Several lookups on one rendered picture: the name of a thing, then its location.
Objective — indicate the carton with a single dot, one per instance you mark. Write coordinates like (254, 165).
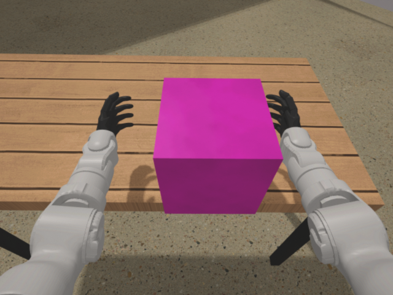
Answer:
(216, 149)

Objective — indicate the left robot hand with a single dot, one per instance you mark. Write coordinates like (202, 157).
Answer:
(109, 119)

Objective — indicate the table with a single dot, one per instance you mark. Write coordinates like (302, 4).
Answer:
(50, 104)

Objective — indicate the left robot forearm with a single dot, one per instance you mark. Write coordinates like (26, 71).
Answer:
(91, 178)

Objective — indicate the robot right upper arm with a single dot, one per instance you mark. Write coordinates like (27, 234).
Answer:
(350, 237)

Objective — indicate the right robot hand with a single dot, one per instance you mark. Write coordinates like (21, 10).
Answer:
(288, 116)

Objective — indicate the right robot forearm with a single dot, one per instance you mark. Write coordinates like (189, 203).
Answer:
(312, 177)

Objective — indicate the robot left upper arm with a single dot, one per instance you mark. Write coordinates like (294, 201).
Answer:
(67, 238)

